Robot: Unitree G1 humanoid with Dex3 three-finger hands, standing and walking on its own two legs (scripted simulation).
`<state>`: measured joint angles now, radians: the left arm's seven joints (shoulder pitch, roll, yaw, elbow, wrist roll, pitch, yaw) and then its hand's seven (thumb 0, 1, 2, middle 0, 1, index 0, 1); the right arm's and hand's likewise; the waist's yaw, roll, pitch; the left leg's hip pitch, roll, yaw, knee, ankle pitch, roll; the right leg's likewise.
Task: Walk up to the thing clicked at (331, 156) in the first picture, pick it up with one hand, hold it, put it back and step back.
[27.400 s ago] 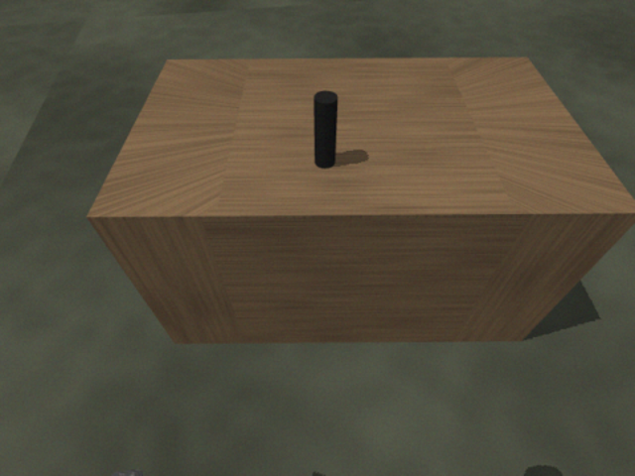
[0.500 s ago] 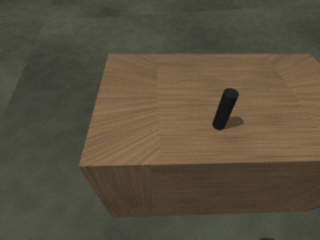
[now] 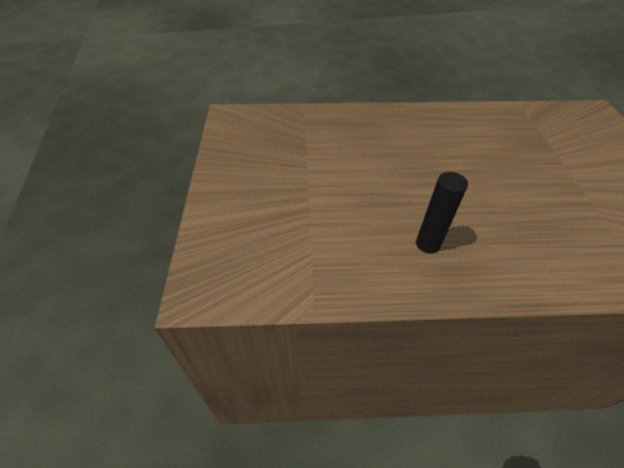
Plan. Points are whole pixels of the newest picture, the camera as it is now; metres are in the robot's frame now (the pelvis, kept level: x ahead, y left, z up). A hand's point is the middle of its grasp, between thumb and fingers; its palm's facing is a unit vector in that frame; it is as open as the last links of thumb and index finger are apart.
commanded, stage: stand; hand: right
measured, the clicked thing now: (439, 215) +0.54 -0.23 -0.04
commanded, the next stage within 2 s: step back in 1.42 s
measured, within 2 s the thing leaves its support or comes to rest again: neither
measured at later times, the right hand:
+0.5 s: hand out of the picture +0.07 -0.25 -0.16, palm faces +0.00 +0.94 -0.34, open 7.4 cm
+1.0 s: hand out of the picture +0.08 -0.26 -0.16, palm faces +0.00 +0.94 -0.34, open 7.4 cm
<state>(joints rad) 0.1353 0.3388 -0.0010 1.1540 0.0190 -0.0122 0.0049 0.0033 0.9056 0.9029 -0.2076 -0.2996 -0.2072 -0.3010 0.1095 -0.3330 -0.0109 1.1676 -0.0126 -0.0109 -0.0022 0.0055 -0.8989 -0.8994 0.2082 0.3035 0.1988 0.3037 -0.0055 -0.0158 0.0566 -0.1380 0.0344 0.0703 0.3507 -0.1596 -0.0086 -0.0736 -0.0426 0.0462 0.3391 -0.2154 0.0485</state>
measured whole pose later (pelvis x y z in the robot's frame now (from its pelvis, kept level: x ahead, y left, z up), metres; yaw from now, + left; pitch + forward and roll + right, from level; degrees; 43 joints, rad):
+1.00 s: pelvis +0.01 +0.00 +0.00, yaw +0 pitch -2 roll +0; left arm 0.12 0.34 0.00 1.12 0.01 -0.01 0.00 0.00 0.91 0.90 -0.21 -0.30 -0.21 -0.30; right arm 0.10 -0.34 -0.02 1.16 -0.01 -0.01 0.00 0.01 -0.90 -0.90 0.21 0.30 0.20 0.30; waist -0.01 -0.01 0.05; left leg -0.13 0.04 0.07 0.33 -0.17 -0.02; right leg -0.06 -0.04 0.04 0.31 -0.22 0.04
